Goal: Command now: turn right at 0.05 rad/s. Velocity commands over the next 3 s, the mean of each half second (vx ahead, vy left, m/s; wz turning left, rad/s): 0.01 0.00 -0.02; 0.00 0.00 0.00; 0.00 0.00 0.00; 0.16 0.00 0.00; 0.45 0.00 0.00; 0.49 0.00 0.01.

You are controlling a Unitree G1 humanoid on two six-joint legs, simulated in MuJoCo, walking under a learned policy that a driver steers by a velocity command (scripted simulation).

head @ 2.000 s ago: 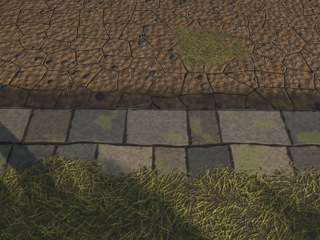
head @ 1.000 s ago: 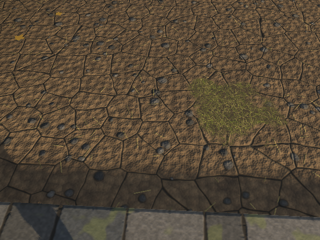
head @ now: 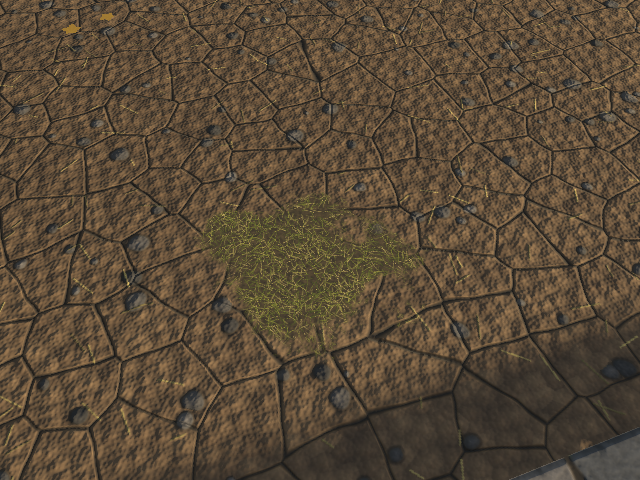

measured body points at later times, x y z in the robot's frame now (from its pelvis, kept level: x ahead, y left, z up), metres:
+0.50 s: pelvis +0.03 +0.02 +0.00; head +0.05 +0.03 +0.45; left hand +0.14 +0.29 -0.13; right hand +0.15 -0.23 -0.12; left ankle -0.02 +0.13 -0.73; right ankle +0.07 -0.10 -0.73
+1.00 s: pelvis +0.03 +0.03 +0.00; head +0.05 +0.03 +0.45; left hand +0.16 +0.30 -0.12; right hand +0.12 -0.25 -0.13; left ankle -0.02 +0.13 -0.73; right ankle +0.07 -0.10 -0.73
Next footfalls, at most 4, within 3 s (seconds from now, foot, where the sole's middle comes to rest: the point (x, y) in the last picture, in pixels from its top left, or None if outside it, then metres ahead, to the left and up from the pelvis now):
2.48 left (244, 470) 0.55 0.18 -0.92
2.90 right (348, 355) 0.83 -0.07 -0.92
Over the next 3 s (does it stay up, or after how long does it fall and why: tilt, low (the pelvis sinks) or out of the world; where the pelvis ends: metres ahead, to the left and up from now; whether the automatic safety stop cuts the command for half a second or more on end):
stays up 0.71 0.02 -0.16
